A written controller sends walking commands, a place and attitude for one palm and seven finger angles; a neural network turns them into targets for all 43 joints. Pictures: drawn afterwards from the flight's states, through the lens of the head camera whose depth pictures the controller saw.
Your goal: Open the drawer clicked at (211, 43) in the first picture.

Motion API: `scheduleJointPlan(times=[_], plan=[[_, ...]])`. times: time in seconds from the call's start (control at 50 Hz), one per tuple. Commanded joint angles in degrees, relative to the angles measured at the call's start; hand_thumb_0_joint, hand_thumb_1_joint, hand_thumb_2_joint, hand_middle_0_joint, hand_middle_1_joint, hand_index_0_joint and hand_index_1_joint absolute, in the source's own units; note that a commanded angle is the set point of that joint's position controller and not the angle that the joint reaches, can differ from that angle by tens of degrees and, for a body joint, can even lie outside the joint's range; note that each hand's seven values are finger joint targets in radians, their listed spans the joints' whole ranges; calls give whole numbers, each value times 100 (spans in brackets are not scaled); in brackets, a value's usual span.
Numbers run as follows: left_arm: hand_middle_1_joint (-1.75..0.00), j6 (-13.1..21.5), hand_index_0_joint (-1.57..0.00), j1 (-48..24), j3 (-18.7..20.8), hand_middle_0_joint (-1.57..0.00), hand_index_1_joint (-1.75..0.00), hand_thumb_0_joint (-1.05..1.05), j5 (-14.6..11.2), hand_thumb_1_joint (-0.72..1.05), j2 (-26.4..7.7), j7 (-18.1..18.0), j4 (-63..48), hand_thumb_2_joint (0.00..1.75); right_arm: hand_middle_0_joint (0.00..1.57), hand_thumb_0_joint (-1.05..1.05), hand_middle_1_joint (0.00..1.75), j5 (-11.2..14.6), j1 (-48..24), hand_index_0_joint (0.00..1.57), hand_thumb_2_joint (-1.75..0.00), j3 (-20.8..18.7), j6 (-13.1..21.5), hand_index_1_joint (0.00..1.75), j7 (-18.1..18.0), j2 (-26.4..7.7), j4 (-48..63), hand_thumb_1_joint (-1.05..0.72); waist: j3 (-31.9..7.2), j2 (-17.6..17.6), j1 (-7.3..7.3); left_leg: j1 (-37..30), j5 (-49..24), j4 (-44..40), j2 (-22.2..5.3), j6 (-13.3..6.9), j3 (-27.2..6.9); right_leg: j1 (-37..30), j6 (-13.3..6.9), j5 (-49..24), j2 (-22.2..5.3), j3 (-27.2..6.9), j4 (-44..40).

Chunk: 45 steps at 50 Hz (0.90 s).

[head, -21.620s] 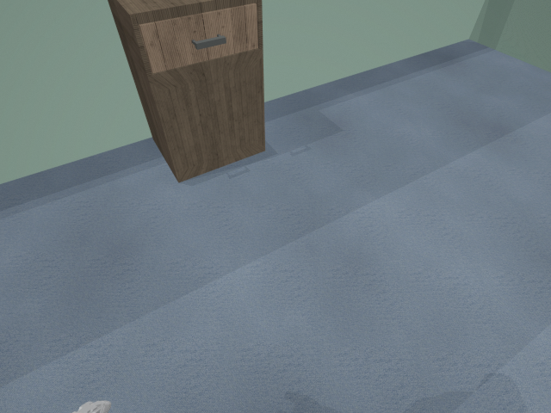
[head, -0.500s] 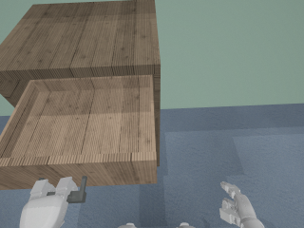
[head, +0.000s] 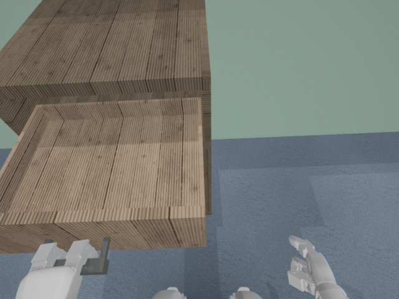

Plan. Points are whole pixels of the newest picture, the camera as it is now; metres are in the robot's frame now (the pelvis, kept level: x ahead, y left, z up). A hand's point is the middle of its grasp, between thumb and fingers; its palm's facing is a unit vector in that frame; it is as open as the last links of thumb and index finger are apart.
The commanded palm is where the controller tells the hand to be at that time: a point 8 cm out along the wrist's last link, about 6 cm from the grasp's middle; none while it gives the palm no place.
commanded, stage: open the thumb to release the handle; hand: left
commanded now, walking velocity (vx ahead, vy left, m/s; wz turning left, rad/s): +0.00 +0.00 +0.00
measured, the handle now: (73, 255) +0.20 +0.26 +0.00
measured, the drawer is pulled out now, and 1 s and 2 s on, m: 0.30 0.30 0.30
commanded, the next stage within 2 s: lift the hand off the handle in 0.48 s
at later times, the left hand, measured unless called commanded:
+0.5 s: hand (66, 294) +0.14 +0.25 -0.01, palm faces -0.07 -0.07 -1.00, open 12.4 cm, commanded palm +0.11 +0.25 +0.04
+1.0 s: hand (67, 288) +0.14 +0.25 -0.01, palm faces -0.04 -0.07 -1.00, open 13.8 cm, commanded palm +0.13 +0.25 +0.05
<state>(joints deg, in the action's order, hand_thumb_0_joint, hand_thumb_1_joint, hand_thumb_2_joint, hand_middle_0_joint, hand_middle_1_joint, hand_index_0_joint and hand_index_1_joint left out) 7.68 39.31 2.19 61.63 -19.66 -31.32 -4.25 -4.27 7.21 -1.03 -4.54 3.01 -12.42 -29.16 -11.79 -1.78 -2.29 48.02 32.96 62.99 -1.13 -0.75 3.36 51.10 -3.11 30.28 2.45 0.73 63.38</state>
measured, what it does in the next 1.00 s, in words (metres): stands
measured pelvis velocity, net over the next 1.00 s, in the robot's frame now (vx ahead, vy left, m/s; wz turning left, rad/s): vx -0.02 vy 0.00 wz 0.03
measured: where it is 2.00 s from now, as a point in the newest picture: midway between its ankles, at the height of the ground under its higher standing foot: outside the picture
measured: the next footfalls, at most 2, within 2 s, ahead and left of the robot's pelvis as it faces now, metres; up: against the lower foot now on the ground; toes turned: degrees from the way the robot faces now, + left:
none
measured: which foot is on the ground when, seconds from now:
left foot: down 0.00-1.00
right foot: down 0.00-1.00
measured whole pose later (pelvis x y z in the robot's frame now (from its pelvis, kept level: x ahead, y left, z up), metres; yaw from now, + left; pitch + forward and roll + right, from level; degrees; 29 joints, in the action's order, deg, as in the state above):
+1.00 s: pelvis -0.02 +0.00 +0.01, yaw +2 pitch +16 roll +0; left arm 5.0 28.1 0.0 61.3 -19.7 -32.2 4.2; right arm -2.8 8.1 -1.0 -4.0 0.0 -13.6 -31.6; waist -10.2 -3.0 -2.7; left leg 46.5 29.6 60.5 -0.6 -0.5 1.2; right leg 48.3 -3.4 27.3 1.9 2.8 59.9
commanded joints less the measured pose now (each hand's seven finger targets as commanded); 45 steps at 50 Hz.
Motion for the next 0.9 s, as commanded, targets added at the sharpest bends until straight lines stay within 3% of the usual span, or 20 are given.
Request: scheduleJointPlan(times=[0.0,0.08,0.1,0.14,0.16,0.18,0.2,0.24,0.36,0.4,0.48,0.54,0.6,0.62,0.68,0.7,0.76,0.82,0.86,0.88], plan=[[-134,21,-39,216,900,-39,-134,0,56,76,-940,-499,-546,84,20,0,30,-40,-430,20,-90,-281,318,30,-176,-640,781,-90,-861,28,-113,-748,-1971,-521,265,-82,-296,-663,-54,-2212,-72,-140,-873],[-130,-107,-37,190,887,-37,-130,0,-79,48,-980,-497,-674,72,20,0,30,-7,-372,20,-90,-313,327,30,-179,-684,786,-90,-1259,-9,-131,-1022,-2199,-566,278,-58,-280,-802,-54,-2349,-89,-173,-907],[-130,-165,-36,231,667,-36,-130,0,-89,41,-789,-460,-630,69,20,0,30,20,-374,20,-90,-314,322,30,-190,-679,800,-90,-1100,-3,-88,-999,-2180,-624,254,-77,-294,-839,-43,-2313,-80,-42,-948],[-128,-259,-35,114,638,-35,-128,0,-149,27,-823,-402,-547,63,20,0,30,50,-421,20,-90,-301,299,30,-221,-691,799,-90,-930,218,-58,-840,-1952,-688,263,-115,-275,-1005,-5,-2242,-102,-46,-1093],[-127,-276,-35,-55,660,-35,-127,0,-153,20,-902,-386,-561,60,20,0,30,71,-453,20,-90,-285,299,30,-247,-711,796,-90,-938,150,-41,-870,-1946,-738,258,-114,-279,-1019,-20,-2249,-110,-106,-1133],[-127,-265,-35,13,737,-35,-127,0,-137,13,-981,-390,-538,57,20,0,30,57,-420,20,-90,-275,294,30,-241,-704,788,-90,-1039,208,-104,-924,-1959,-754,267,-104,-266,-1051,-13,-2229,-112,-134,-1126],[-126,-285,-34,182,574,-34,-126,0,-134,6,-828,-368,-491,54,20,0,30,81,-431,20,-90,-271,296,30,-256,-681,810,-90,-944,65,-120,-902,-1942,-806,267,-119,-250,-1160,-15,-2254,-110,-63,-1157],[-124,-302,-33,-46,512,-33,-124,0,-140,-8,-826,-330,-419,48,20,0,30,90,-444,20,-90,-258,292,30,-261,-696,794,-90,-777,219,-52,-826,-1729,-839,260,-136,-260,-1090,5,-2017,-120,-79,-1262],[-120,-188,-30,-98,729,-30,-120,0,-140,-50,-1002,-331,-241,30,20,0,30,98,-464,20,-90,-248,325,30,-288,-690,762,-90,-770,173,-117,-764,-1664,-908,271,-138,-251,-1255,-24,-2057,-146,-184,-1343],[-120,-138,-30,-111,558,-30,-120,0,-89,-50,-855,-337,-280,30,20,0,30,76,-450,20,-90,-262,344,30,-263,-691,754,-90,-711,7,-86,-810,-1639,-883,274,-138,-237,-1123,-29,-1992,-140,-178,-1331],[-120,-109,-30,-217,599,-30,-120,0,-96,-50,-905,-352,-316,30,20,0,30,36,-452,20,-90,-261,341,30,-225,-708,746,-90,-815,141,-66,-838,-1645,-846,273,-130,-247,-1047,-28,-1948,-145,-218,-1315],[-120,-116,-30,-247,557,-30,-120,0,-79,-50,-858,-362,-316,30,20,0,30,47,-451,20,-90,-281,351,30,-230,-715,766,-90,-764,52,-61,-818,-1586,-849,258,-144,-248,-1024,-25,-1858,-139,-151,-1324],[-120,-153,-30,-526,559,-30,-120,0,-98,-50,-880,-356,-181,30,20,0,30,55,-448,20,-90,-282,358,30,-273,-728,738,-90,-662,288,13,-639,-1430,-813,254,-156,-258,-1053,10,-1839,-164,-223,-1382],[-120,-141,-30,-643,636,-30,-120,0,-67,-50,-992,-370,-233,30,20,0,30,50,-447,20,-90,-263,359,30,-269,-739,722,-90,-814,142,-24,-668,-1431,-815,266,-138,-255,-1004,2,-1746,-170,-257,-1343],[-120,-179,-30,-631,634,-30,-120,0,-55,-50,-994,-388,-195,30,20,0,30,55,-411,20,-90,-265,362,30,-274,-738,712,-90,-929,129,-38,-799,-1521,-840,260,-135,-261,-1020,-6,-1796,-156,-215,-1323],[-120,-199,-30,-655,499,-30,-120,0,-60,-50,-860,-381,-180,30,20,0,30,76,-424,20,-90,-283,365,30,-285,-733,725,-90,-796,76,7,-812,-1490,-858,241,-143,-259,-991,-9,-1787,-150,-156,-1351],[-120,-249,-30,-1020,509,-30,-120,0,-93,-50,-926,-376,-151,30,20,0,30,81,-422,20,-90,-266,358,30,-318,-760,699,-90,-735,173,79,-752,-1388,-873,233,-152,-272,-976,10,-1678,-175,-180,-1424],[-120,-256,-30,-1094,562,-30,-120,0,-70,-50,-991,-381,-51,30,20,0,30,89,-433,20,-90,-250,364,30,-344,-751,673,-90,-838,186,24,-684,-1273,-884,248,-148,-264,-997,33,-1489,-183,-197,-1433],[-120,-282,-30,-1303,588,-30,-120,0,-96,-50,-1024,-383,14,30,20,0,30,107,-405,20,-90,-259,371,30,-383,-764,651,-90,-745,217,81,-698,-1282,-897,230,-164,-269,-1038,28,-1572,-185,-208,-1494],[-120,-269,-30,-1210,723,-30,-120,0,-77,-50,-1160,-397,-54,30,20,0,30,99,-377,20,-90,-255,360,30,-377,-766,644,-90,-952,180,-13,-775,-1376,-913,248,-152,-262,-1126,26,-1645,-171,-240,-1452]])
